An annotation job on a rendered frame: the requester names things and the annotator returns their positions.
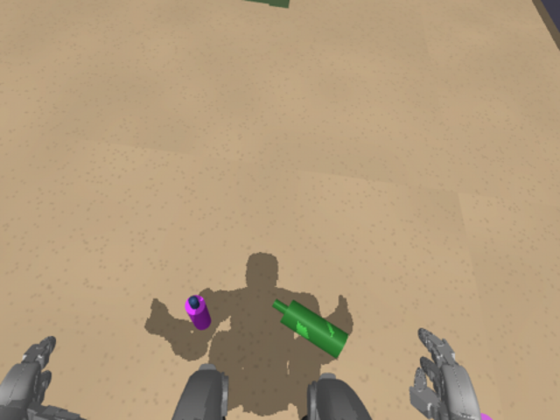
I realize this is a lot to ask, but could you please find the left robot hand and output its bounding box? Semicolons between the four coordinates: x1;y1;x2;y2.
0;336;87;420

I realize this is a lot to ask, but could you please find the right robot hand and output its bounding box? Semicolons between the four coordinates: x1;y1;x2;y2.
409;328;481;420

